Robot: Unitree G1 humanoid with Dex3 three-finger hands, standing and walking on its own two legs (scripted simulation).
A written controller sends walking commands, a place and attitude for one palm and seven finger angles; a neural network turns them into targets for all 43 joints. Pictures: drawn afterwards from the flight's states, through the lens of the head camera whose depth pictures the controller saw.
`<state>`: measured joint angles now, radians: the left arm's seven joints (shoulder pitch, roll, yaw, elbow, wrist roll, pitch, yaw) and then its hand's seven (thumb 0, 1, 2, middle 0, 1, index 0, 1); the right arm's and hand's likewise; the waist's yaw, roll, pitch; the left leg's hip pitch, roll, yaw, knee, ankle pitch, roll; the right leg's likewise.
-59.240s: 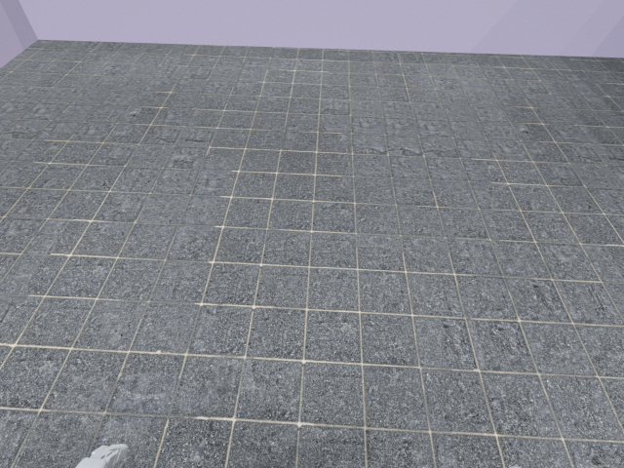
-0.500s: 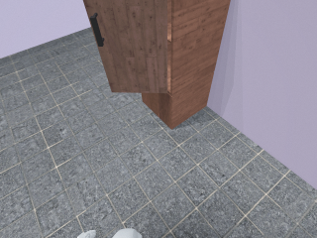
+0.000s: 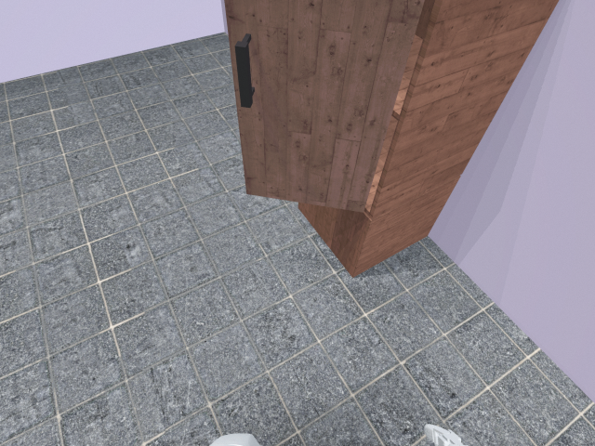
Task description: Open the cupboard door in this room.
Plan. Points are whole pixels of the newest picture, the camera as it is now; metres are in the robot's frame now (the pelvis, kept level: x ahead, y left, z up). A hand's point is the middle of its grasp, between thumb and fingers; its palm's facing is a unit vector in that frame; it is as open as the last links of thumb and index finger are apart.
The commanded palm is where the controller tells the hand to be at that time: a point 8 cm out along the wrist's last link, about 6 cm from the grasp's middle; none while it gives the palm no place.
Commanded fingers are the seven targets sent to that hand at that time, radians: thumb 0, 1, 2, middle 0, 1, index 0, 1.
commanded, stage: take the last steps up to it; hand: left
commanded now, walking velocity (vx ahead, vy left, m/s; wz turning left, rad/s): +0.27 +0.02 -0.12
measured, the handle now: (247, 71) +0.78 +0.21 +0.06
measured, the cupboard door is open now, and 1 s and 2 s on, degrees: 49 49 49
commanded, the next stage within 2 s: come to a stop and stand still in 0.34 s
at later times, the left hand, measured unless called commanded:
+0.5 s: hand (229, 346) +0.28 +0.15 -0.15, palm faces -0.08 -0.98 -0.20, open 7.4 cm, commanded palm none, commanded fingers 0.00 0.90 0.90 -0.20 -0.30 -0.20 -0.30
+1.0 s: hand (189, 381) +0.22 +0.21 -0.17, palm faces -0.02 -0.98 -0.20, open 7.4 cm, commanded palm none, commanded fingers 0.00 0.90 0.90 -0.20 -0.30 -0.20 -0.30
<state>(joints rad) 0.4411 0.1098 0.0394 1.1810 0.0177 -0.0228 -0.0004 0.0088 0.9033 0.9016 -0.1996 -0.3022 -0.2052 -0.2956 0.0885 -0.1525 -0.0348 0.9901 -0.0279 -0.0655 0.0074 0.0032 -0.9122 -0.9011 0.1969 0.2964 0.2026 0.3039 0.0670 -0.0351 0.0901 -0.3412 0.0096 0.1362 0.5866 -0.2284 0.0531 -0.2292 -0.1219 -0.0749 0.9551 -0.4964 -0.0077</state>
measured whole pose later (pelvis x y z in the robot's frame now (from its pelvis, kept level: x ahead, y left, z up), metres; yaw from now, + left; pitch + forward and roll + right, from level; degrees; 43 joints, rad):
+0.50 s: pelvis +0.15 -0.01 +0.01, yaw -4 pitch -1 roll +1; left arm 0.11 0.15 0.04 0.99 0.01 -0.05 0.00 0.00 0.91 0.90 -0.19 -0.30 -0.20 -0.30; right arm 0.37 -0.15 -0.02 1.15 -0.01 0.00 -0.01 0.01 -0.91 -0.90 0.20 0.30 0.20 0.30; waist -0.05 0.02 0.09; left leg -0.27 0.03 0.09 0.93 -0.51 -0.01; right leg -0.28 -0.04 -0.13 0.57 -0.27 -0.05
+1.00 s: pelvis +0.18 +0.02 +0.01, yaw -5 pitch +1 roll -1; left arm 0.21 0.20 0.06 1.03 0.01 0.07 0.02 0.01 0.91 0.90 -0.20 -0.30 -0.20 -0.30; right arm 0.12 -0.15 -0.03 1.00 -0.02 0.01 -0.04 0.00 -0.91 -0.90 0.20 0.30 0.21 0.30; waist 0.01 -0.02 0.09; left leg -0.33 0.03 0.08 0.49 -0.18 0.03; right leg -0.33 -0.02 -0.02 0.90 -0.53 0.02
